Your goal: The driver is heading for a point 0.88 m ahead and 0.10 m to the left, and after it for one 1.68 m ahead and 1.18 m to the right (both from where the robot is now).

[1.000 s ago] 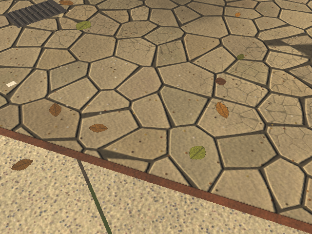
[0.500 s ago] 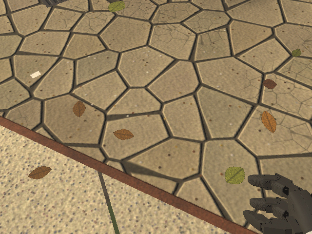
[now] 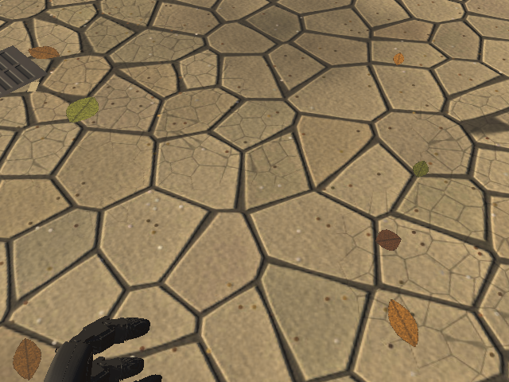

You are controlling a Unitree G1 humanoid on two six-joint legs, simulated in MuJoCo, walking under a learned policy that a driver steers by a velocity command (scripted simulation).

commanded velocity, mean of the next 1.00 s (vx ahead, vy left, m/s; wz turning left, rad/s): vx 1.00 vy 0.00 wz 0.07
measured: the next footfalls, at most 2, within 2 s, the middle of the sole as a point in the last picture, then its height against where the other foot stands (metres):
right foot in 0.06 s outside the picture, level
left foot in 0.58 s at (210, 273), level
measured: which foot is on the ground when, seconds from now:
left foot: down 0.00-0.06, up 0.08-0.56, down 0.58-1.00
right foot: up 0.00-0.04, down 0.06-0.56, up 0.58-1.00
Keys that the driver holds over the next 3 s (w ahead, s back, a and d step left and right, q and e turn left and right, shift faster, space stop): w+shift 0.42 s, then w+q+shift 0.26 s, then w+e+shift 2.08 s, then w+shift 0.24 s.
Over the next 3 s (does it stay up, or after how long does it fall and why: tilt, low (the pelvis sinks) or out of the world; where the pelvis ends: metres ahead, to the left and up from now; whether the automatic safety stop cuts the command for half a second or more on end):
stays up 2.09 -0.83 0.00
